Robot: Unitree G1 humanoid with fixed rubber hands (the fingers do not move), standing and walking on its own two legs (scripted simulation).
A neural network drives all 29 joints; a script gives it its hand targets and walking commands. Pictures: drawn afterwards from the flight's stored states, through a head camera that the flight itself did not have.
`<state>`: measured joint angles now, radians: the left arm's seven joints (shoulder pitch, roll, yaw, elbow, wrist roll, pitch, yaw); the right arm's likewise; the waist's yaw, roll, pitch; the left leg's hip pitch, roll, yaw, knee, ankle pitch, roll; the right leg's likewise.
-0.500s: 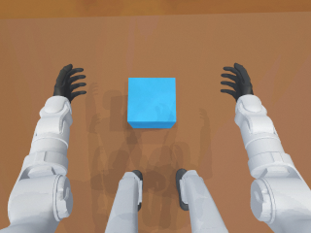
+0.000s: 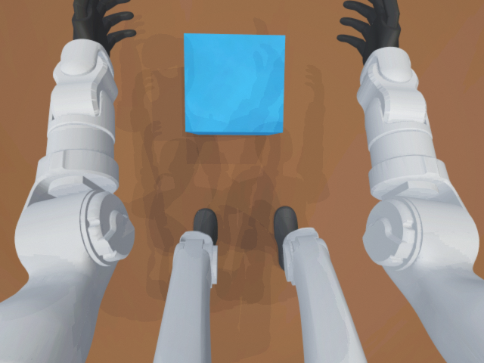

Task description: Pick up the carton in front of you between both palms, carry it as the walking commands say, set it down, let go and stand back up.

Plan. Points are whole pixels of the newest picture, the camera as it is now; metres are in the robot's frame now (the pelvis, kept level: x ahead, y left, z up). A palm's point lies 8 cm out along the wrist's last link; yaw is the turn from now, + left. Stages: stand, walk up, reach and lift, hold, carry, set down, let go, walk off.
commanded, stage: reach and lift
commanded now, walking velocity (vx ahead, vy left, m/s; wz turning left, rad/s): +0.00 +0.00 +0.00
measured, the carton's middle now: (233, 93) +0.52 +0.02 -0.50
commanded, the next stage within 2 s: none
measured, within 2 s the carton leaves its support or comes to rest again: leaves its support in 1.58 s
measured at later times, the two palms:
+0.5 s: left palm (145, 85) +0.52 +0.21 -0.37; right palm (325, 86) +0.51 -0.17 -0.37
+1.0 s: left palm (158, 87) +0.53 +0.19 -0.43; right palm (310, 89) +0.52 -0.15 -0.43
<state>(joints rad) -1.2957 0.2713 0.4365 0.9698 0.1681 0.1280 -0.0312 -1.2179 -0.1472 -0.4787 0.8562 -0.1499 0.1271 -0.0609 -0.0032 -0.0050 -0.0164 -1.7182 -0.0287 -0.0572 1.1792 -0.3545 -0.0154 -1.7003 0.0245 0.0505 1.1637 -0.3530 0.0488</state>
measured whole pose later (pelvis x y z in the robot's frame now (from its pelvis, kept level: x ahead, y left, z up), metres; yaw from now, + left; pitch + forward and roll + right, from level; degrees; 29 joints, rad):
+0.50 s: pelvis -0.05 -0.01 -0.21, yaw +0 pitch +44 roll -2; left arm -1.55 0.46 0.14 1.13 -0.14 0.13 0.05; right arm -1.47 -0.30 -0.20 1.01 0.15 0.16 -0.15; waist -0.01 -0.02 0.26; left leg -2.24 -0.05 -0.07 2.03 -0.55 -0.05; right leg -2.22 0.07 0.04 2.01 -0.55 0.07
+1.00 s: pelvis -0.05 +0.00 -0.26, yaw -1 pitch +36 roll -2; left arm -1.64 0.46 0.05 1.23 -0.20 0.08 0.06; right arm -1.57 -0.31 -0.15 1.13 0.18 0.08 -0.14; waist 0.00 -0.02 0.44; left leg -2.24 -0.03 -0.05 2.23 -0.62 -0.03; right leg -2.22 0.06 0.04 2.21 -0.62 0.08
